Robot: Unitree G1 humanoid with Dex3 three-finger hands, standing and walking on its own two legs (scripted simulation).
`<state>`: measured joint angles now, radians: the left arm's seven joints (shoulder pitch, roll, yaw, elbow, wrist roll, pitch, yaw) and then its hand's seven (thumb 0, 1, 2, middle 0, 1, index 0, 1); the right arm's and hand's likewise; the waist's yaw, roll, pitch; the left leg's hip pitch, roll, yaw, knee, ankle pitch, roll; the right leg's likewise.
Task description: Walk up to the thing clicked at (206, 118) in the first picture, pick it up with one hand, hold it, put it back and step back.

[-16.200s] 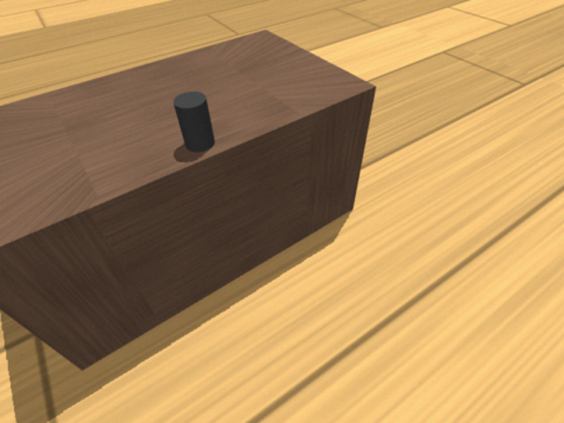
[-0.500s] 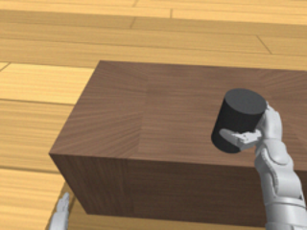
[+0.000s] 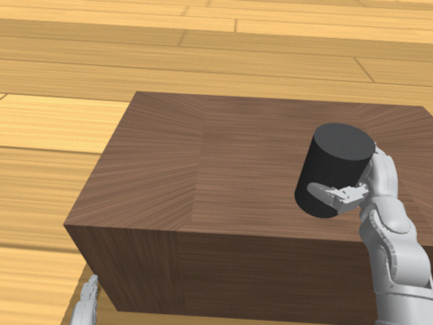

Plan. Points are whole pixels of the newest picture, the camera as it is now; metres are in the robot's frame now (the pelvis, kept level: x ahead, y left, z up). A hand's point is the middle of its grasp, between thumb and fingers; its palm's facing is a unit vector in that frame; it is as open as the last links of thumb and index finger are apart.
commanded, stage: hold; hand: right
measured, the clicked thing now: (329, 172) +0.34 -0.16 +0.17
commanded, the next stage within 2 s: none
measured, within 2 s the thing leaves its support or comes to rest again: neither
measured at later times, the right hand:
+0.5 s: hand (337, 175) +0.33 -0.17 +0.17, palm faces +0.19 +0.98 +0.00, open 11.7 cm
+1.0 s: hand (336, 173) +0.33 -0.17 +0.17, palm faces +0.18 +0.98 +0.00, open 11.7 cm
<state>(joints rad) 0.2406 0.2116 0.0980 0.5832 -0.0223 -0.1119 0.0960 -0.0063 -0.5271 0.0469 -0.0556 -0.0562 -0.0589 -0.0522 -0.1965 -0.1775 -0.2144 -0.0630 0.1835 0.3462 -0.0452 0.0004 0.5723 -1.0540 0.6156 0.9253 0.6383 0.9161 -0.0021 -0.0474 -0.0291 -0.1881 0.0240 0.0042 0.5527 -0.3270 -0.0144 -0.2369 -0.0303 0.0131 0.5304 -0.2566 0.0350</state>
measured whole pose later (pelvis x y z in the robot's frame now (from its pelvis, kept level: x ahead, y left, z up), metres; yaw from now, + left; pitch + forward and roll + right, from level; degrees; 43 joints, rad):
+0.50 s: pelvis +0.00 +0.00 +0.00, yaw +0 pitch -2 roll +0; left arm 0.23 0.21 0.10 0.61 -0.02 -0.14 0.10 -0.01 -0.53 0.05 -0.06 -0.06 -0.06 -0.06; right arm -0.18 -0.18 -0.22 -0.09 0.18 0.38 -0.05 0.00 0.57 -1.05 0.62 0.93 0.64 0.92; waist 0.00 -0.04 -0.02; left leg -0.17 0.02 0.00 0.53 -0.32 -0.02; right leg -0.22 -0.03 0.01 0.51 -0.25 0.03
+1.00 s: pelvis +0.00 +0.00 +0.00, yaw +0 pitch -3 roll +0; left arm 0.23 0.21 0.10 0.63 -0.02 -0.15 0.09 -0.01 -0.54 0.05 -0.06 -0.06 -0.06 -0.06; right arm -0.20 -0.17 -0.22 -0.09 0.18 0.40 -0.05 0.00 0.57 -1.06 0.61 0.93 0.64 0.92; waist 0.00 -0.05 -0.02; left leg -0.16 0.02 0.00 0.53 -0.31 -0.02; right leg -0.22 -0.03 0.01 0.51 -0.24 0.03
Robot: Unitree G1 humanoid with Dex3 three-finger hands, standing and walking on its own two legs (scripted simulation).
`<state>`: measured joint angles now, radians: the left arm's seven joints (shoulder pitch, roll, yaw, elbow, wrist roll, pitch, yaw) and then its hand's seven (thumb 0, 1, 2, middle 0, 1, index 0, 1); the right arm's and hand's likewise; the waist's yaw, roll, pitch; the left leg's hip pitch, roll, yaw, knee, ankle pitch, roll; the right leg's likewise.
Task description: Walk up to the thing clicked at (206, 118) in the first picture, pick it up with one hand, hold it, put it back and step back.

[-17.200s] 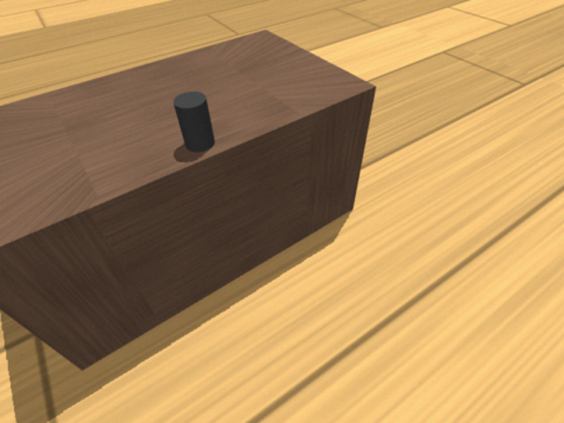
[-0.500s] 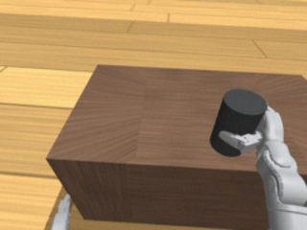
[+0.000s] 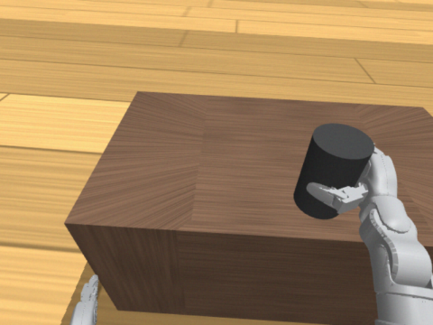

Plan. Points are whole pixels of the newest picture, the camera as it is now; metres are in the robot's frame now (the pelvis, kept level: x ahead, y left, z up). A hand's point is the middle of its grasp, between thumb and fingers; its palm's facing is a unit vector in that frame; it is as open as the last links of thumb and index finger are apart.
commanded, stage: hold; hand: right
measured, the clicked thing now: (328, 173) +0.34 -0.16 +0.17
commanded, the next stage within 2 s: crouch in 1.08 s
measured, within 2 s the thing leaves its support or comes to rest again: neither
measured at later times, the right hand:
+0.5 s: hand (335, 180) +0.32 -0.17 +0.16, palm faces +0.20 +0.98 +0.00, open 11.7 cm
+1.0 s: hand (331, 177) +0.33 -0.17 +0.16, palm faces +0.18 +0.98 -0.01, open 11.7 cm
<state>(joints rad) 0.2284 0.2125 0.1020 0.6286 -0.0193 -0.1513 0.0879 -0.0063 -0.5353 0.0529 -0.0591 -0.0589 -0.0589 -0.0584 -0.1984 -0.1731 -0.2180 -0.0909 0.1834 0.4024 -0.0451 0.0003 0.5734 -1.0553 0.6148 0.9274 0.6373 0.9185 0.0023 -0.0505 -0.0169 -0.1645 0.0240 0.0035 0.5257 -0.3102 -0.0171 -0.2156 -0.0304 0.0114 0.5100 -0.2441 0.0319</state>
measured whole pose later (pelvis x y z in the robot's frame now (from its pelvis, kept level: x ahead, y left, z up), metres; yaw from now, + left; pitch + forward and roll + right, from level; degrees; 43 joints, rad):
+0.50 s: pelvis +0.00 +0.00 +0.00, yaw +0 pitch -3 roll +0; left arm 0.23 0.21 0.10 0.63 -0.02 -0.16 0.09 -0.01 -0.54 0.05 -0.06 -0.06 -0.06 -0.06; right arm -0.14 -0.17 -0.22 -0.10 0.18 0.37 -0.04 0.00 0.57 -1.06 0.61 0.93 0.64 0.92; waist 0.00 -0.05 -0.02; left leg -0.16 0.02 0.01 0.52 -0.31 -0.01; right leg -0.21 -0.03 0.01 0.50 -0.24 0.04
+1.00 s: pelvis +0.00 +0.00 +0.00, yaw +0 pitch -3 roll +0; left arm 0.22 0.22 0.11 0.65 -0.02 -0.15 0.07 -0.01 -0.54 0.06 -0.06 -0.06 -0.06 -0.06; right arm -0.17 -0.16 -0.21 -0.11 0.17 0.39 -0.04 0.00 0.58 -1.06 0.61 0.93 0.64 0.92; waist 0.00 -0.05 -0.01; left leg -0.16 0.02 0.01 0.52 -0.31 -0.01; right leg -0.22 -0.03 0.01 0.51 -0.25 0.04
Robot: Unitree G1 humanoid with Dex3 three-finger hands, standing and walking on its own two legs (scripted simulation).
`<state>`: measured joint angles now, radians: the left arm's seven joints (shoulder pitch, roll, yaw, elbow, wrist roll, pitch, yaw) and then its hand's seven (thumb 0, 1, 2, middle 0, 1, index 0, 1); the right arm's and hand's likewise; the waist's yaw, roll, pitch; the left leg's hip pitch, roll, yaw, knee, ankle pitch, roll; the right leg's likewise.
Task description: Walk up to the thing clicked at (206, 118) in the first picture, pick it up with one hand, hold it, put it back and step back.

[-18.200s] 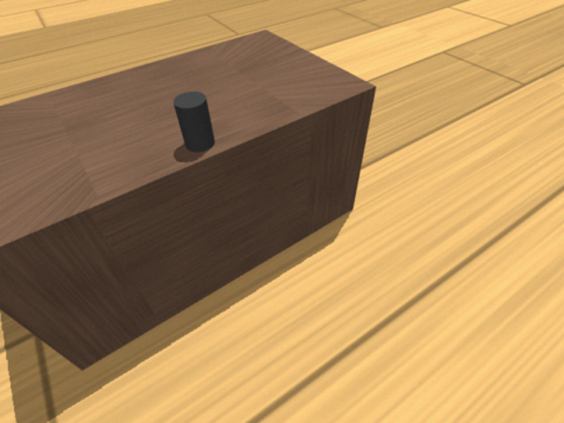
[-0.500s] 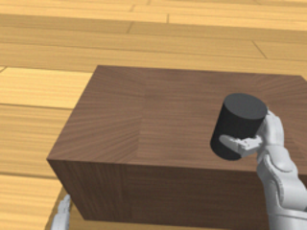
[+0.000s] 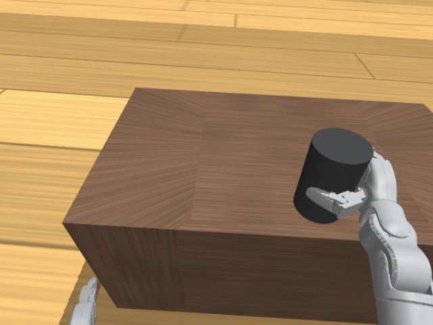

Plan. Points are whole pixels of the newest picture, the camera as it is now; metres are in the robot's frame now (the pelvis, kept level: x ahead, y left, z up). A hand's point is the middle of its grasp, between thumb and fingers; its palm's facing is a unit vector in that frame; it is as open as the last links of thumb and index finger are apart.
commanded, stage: hold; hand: right
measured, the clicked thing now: (328, 177) +0.33 -0.16 +0.16
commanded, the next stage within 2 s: crouch in 0.08 s
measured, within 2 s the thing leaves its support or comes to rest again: neither
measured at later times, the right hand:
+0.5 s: hand (332, 185) +0.34 -0.18 +0.12, palm faces +0.20 +0.98 +0.01, open 11.7 cm
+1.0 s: hand (330, 183) +0.40 -0.22 +0.07, palm faces +0.23 +0.97 +0.01, open 11.8 cm
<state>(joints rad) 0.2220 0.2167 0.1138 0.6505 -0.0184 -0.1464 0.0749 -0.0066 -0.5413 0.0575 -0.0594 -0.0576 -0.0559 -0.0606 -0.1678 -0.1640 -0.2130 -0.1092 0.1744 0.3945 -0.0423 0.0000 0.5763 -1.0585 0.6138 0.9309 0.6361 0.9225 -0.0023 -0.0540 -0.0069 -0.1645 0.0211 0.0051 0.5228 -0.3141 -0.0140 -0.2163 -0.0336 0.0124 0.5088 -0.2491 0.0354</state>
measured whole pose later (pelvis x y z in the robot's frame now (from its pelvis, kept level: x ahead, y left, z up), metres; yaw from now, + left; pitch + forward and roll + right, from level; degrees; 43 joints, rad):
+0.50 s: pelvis -0.02 +0.00 +0.00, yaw +0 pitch -1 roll +0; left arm 0.21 0.20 0.08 0.60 -0.02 -0.18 0.07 -0.01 -0.54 0.06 -0.05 -0.05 -0.05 -0.05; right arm -0.28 -0.20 -0.26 0.18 0.17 0.28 -0.02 0.00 0.59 -1.07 0.61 0.94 0.63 0.94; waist 0.02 -0.03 0.00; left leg -0.22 0.02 0.00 0.55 -0.30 -0.02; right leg -0.27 -0.03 0.01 0.52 -0.23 0.03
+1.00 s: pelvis -0.03 -0.01 -0.02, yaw +2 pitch +5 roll +1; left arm 0.23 0.20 0.04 0.55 0.01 -0.18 0.07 -0.01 -0.54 0.05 -0.06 -0.05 -0.06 -0.05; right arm -0.54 -0.34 -0.36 0.82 0.13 -0.17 0.02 0.00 0.59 -1.08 0.60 0.95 0.63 0.95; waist 0.09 0.01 -0.04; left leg -0.45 0.00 -0.02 0.66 -0.31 -0.02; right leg -0.50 -0.05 0.00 0.67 -0.27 0.03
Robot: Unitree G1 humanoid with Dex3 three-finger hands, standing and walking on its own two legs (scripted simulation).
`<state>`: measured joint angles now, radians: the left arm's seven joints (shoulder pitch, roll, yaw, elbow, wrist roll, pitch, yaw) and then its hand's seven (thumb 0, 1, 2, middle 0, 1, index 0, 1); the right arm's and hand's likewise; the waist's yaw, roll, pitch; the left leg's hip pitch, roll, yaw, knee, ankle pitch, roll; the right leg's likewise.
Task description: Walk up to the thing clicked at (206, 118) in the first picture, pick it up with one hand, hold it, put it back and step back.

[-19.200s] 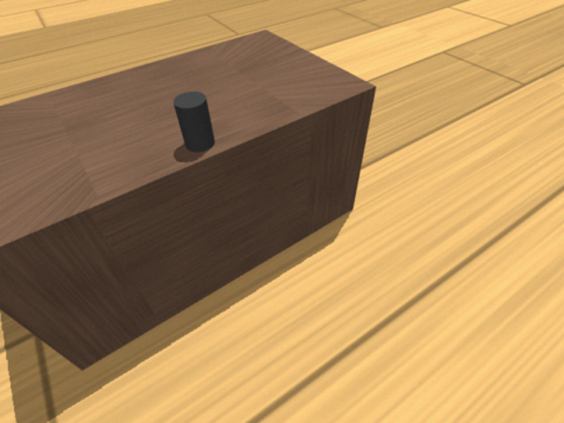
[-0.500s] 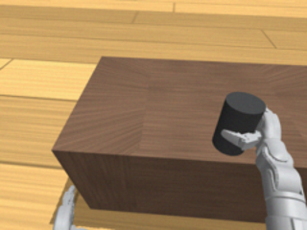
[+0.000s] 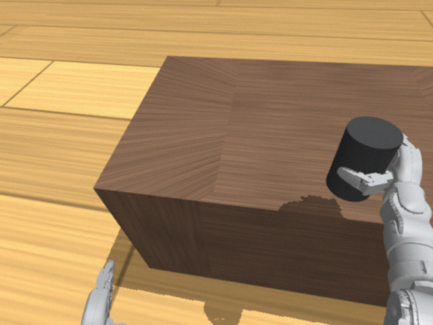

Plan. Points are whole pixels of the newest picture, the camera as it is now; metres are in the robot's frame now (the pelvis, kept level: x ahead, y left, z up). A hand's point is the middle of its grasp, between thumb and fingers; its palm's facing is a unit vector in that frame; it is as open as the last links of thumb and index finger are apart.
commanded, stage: crouch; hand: right
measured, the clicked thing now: (359, 160) +0.43 -0.21 +0.08
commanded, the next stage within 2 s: lower in 0.38 s
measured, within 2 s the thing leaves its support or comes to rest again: rests again in 1.30 s
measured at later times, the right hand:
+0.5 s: hand (363, 159) +0.45 -0.24 +0.05, palm faces +0.26 +0.97 +0.01, open 11.8 cm
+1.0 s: hand (358, 177) +0.45 -0.25 -0.01, palm faces +0.25 +0.97 +0.01, open 11.8 cm
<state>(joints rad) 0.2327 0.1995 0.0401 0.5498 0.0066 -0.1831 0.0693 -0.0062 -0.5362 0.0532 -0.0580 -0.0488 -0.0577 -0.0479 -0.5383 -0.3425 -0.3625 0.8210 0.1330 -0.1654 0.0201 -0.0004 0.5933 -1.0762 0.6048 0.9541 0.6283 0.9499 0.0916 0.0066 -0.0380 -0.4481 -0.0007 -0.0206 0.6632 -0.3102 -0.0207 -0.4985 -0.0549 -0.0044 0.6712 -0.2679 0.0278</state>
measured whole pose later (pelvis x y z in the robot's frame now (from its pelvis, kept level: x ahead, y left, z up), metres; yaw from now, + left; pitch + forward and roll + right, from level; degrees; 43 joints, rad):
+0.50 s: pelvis +0.01 +0.00 -0.01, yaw +0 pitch +11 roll +2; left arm 0.28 0.22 0.03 0.41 0.02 -0.15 0.05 -0.01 -0.54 0.06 -0.06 -0.05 -0.06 -0.05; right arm -0.61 -0.40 -0.42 0.99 0.11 -0.30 0.06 0.00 0.60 -1.08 0.60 0.96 0.63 0.95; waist 0.12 0.02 -0.09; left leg -0.58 -0.01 -0.02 0.76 -0.37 -0.03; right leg -0.64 -0.06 0.00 0.80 -0.34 0.02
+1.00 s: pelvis +0.00 -0.01 -0.04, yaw +1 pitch +16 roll +3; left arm 0.31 0.21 0.02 0.27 0.05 -0.11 0.03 -0.01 -0.55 0.07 -0.07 -0.05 -0.05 -0.07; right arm -0.63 -0.45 -0.48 1.07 0.07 -0.40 0.08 0.00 0.60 -1.08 0.60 0.96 0.63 0.96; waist 0.16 0.03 -0.11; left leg -0.80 -0.02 0.00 0.95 -0.42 -0.03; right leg -0.87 -0.07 0.03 1.00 -0.40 0.02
